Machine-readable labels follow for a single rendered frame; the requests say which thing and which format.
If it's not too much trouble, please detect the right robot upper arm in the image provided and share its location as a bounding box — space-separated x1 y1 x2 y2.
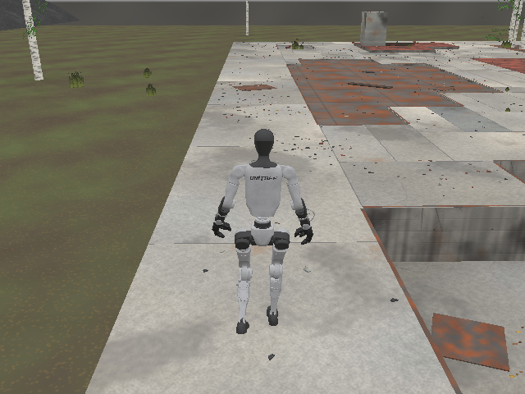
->
281 165 304 211

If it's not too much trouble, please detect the left robot thigh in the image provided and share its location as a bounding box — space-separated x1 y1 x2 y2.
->
235 228 253 281

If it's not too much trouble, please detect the right robot thigh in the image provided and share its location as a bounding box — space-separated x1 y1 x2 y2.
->
269 228 290 279

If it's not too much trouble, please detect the robot left forearm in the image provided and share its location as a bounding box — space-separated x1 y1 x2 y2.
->
214 196 230 225

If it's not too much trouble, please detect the robot thigh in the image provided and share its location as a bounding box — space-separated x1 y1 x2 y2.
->
269 228 290 279
235 228 253 281

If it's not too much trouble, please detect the right robot hand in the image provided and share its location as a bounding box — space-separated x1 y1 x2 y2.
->
294 227 313 245

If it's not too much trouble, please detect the left robot upper arm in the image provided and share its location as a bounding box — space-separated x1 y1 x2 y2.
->
222 164 247 209

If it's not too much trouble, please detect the robot right forearm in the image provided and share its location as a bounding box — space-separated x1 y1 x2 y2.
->
295 198 311 230

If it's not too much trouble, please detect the left robot hand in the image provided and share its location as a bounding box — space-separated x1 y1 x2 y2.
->
212 222 231 238

